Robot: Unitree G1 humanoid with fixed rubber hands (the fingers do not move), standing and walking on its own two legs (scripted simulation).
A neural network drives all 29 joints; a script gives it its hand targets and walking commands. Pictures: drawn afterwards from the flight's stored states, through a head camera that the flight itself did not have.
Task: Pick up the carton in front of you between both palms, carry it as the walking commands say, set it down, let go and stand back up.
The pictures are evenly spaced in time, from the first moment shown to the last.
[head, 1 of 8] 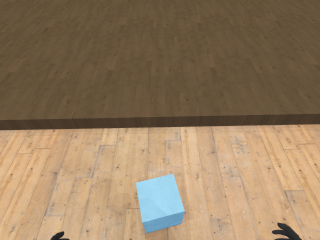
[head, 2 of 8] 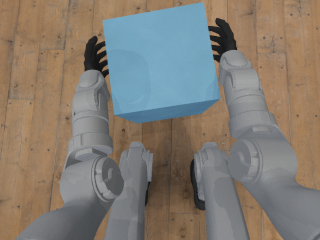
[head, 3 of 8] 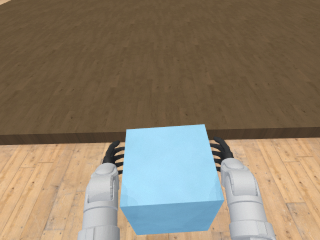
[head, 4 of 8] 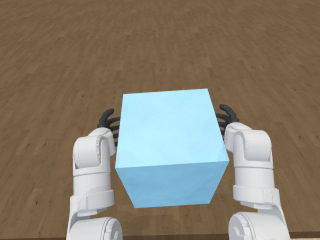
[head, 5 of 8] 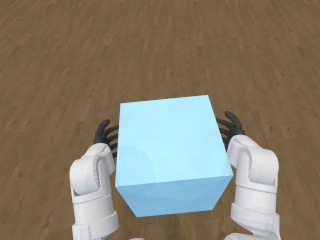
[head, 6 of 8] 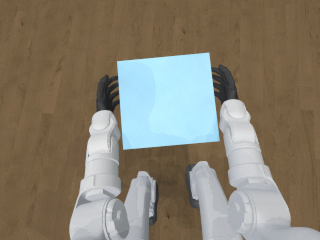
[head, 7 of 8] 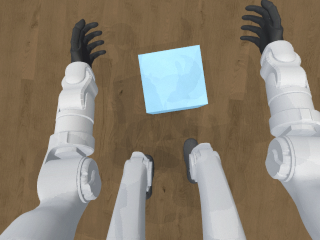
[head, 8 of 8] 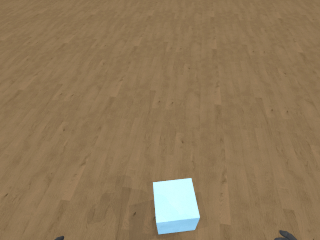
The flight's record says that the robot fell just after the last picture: no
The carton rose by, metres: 0.90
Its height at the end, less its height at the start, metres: +0.13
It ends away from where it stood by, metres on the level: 2.31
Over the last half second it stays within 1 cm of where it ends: yes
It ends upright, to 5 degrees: yes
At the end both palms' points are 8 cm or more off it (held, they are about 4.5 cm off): yes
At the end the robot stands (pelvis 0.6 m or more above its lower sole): yes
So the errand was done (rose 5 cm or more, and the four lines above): yes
